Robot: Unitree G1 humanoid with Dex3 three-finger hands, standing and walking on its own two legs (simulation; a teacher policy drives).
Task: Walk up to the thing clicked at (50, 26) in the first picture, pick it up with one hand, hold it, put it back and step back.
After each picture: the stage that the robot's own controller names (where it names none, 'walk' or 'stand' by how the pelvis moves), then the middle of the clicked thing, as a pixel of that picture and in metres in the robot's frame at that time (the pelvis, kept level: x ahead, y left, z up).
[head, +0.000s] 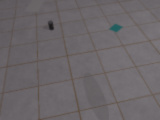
stand; (50, 25) +1.81 +0.48 -0.72
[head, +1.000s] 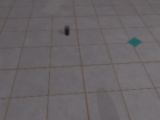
walk; (67, 30) +1.71 +0.18 -0.70
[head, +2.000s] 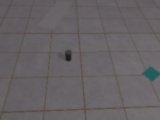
walk; (68, 55) +1.17 +0.15 -0.71
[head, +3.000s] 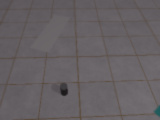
walk; (64, 89) +0.76 +0.18 -0.71
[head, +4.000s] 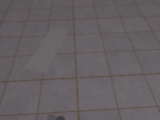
walk; out of the picture +0.48 +0.19 -0.71
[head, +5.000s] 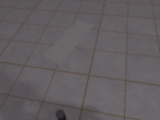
stand; (61, 116) +0.49 +0.24 -0.68
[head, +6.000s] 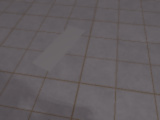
stand; out of the picture +0.43 +0.29 -0.70
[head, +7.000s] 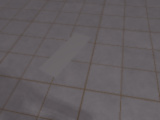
stand; out of the picture +0.43 +0.27 -0.73
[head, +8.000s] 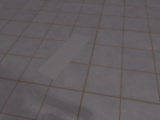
stand; out of the picture +0.40 +0.28 -0.73
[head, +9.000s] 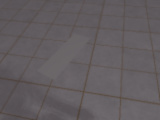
stand; out of the picture +0.39 +0.29 -0.73
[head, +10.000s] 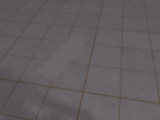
go down; out of the picture +0.39 +0.29 -0.73
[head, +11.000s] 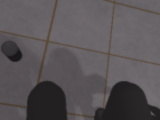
go down; (12, 52) +0.47 +0.33 -0.33
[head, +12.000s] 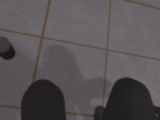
approach; (4, 49) +0.47 +0.34 -0.29
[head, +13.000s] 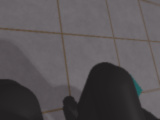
close in; out of the picture +0.44 +0.38 -0.22
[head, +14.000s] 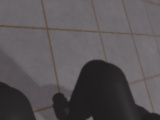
close; out of the picture +0.43 +0.39 -0.22
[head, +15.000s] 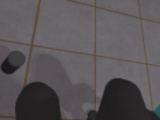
lift; (12, 63) +0.44 +0.28 -0.27
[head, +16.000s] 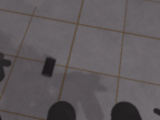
lift; (48, 67) +0.54 +0.25 -0.49
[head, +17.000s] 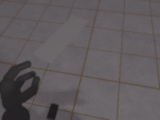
go down; (52, 111) +0.50 +0.27 -0.69
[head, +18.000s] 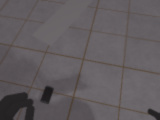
hold; (47, 94) +0.52 +0.31 -0.62
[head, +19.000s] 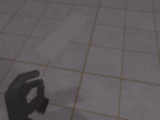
stand; (42, 105) +0.53 +0.35 -0.66
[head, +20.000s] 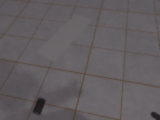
hold; (39, 106) +0.54 +0.39 -0.66
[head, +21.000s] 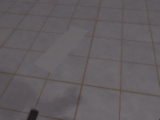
stand; (32, 117) +0.53 +0.43 -0.68
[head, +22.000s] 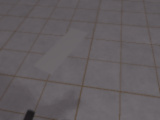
hold; (28, 118) +0.54 +0.46 -0.68
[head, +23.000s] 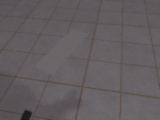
hold; (25, 118) +0.54 +0.49 -0.69
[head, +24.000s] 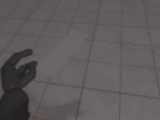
hold; (23, 119) +0.54 +0.53 -0.71
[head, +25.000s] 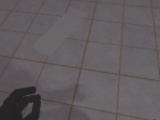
close; (17, 98) +0.58 +0.55 -0.66
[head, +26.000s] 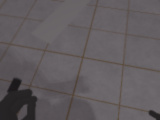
close; (14, 86) +0.58 +0.56 -0.60
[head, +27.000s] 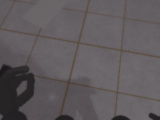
close; (4, 73) +0.59 +0.58 -0.55
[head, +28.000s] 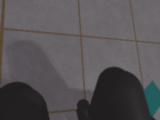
hold; out of the picture +0.54 +0.68 -0.26
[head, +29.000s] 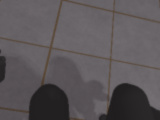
hold; out of the picture +0.58 +0.65 -0.33
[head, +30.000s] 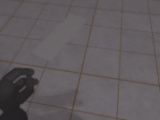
close; (12, 102) +0.58 +0.58 -0.66
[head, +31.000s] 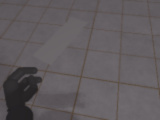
hold; (14, 105) +0.57 +0.59 -0.69
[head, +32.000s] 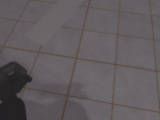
crouch; (4, 87) +0.60 +0.60 -0.63
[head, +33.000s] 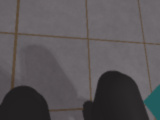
lower; out of the picture +0.58 +0.68 -0.29
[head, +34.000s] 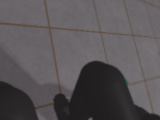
lower; out of the picture +0.49 +0.73 -0.25
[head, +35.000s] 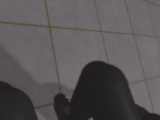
lower; out of the picture +0.49 +0.74 -0.25
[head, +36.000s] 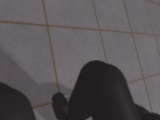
lower; out of the picture +0.49 +0.74 -0.25
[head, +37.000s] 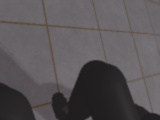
lower; out of the picture +0.49 +0.74 -0.25
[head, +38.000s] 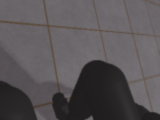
loosen; out of the picture +0.49 +0.74 -0.25
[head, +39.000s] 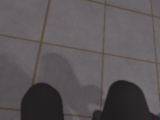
withdraw; out of the picture +0.57 +0.69 -0.32
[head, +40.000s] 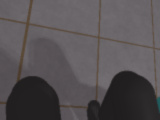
stand; out of the picture +0.57 +0.69 -0.27
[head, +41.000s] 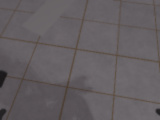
stand; (0, 78) +0.61 +0.62 -0.58
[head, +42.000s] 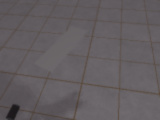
stand; (13, 112) +0.59 +0.61 -0.69
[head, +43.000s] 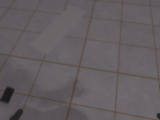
withdraw; (7, 95) +0.60 +0.61 -0.65
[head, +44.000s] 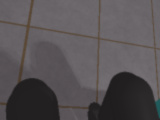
close in; out of the picture +0.59 +0.70 -0.27
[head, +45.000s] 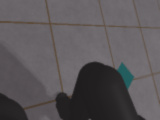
stand; out of the picture +0.51 +0.75 -0.27
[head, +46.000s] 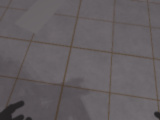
hold; out of the picture +0.62 +0.62 -0.58
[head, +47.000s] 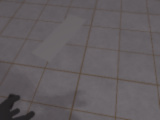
rise; (10, 101) +0.60 +0.61 -0.69
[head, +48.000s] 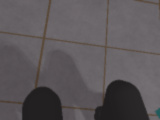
rise; out of the picture +0.63 +0.67 -0.36
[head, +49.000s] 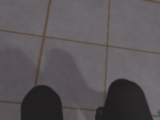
stand; out of the picture +0.62 +0.67 -0.34
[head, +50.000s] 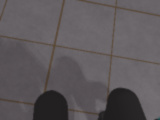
withdraw; out of the picture +0.63 +0.66 -0.42
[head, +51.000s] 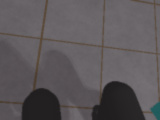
lower; out of the picture +0.61 +0.68 -0.39
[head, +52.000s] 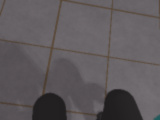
lower; out of the picture +0.63 +0.66 -0.43
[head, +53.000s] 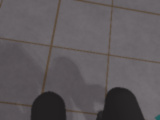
rise; out of the picture +0.63 +0.67 -0.41
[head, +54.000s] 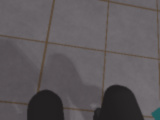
stand; out of the picture +0.62 +0.68 -0.41
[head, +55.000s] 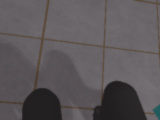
stand; out of the picture +0.62 +0.68 -0.38
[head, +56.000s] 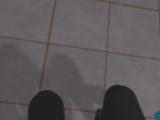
lower; out of the picture +0.63 +0.68 -0.40
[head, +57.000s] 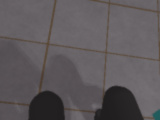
lower; out of the picture +0.62 +0.68 -0.41
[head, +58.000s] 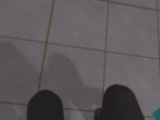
lower; out of the picture +0.62 +0.68 -0.40
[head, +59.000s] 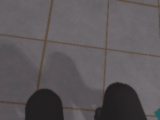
rise; out of the picture +0.63 +0.69 -0.38
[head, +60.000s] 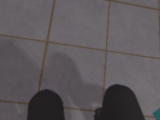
stand; out of the picture +0.63 +0.69 -0.40
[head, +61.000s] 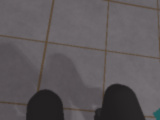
lower; out of the picture +0.63 +0.69 -0.39
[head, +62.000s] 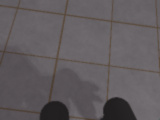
walk; out of the picture +0.63 +0.67 -0.49
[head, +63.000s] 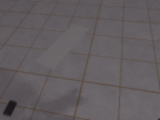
stand; (10, 108) +0.61 +0.64 -0.69
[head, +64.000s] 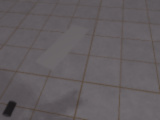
stand; (9, 108) +0.61 +0.64 -0.69
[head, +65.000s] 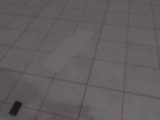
stand; (15, 108) +0.62 +0.63 -0.72
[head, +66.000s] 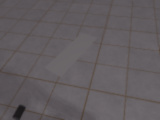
stand; (19, 112) +0.62 +0.63 -0.75
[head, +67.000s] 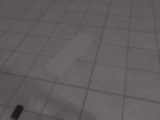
stand; (17, 112) +0.62 +0.64 -0.75
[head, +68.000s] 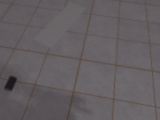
walk; (10, 83) +0.69 +0.61 -0.73
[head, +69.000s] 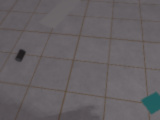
walk; (20, 55) +1.03 +0.71 -0.71
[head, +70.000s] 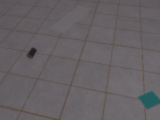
walk; (32, 53) +1.27 +0.62 -0.73
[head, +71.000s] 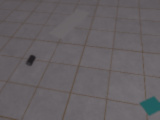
stand; (31, 60) +1.21 +0.65 -0.75
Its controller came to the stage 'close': yes
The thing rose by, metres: 0.01
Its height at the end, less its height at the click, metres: -0.02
